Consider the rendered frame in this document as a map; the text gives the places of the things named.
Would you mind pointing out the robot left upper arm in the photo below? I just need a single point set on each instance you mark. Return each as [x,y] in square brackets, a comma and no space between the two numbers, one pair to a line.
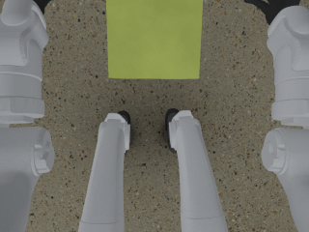
[25,154]

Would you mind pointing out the robot left thigh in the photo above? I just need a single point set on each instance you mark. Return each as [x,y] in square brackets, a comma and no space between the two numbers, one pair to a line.
[103,209]

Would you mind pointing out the robot right forearm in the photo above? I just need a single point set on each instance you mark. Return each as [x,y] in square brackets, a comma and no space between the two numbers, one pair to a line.
[288,41]

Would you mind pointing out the robot right upper arm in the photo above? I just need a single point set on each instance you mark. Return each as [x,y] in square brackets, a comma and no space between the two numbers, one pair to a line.
[286,153]

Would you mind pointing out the robot right hand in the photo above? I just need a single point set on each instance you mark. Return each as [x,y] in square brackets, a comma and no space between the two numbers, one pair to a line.
[273,7]

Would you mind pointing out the carton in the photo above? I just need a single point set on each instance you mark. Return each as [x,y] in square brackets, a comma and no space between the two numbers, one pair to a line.
[154,39]

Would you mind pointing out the robot left foot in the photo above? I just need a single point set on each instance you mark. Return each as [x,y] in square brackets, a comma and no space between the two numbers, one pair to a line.
[126,116]

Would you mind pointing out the robot left hand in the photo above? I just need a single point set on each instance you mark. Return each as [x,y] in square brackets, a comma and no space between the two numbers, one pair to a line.
[42,4]

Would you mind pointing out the robot left forearm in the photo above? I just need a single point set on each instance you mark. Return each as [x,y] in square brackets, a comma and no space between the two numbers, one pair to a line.
[23,37]

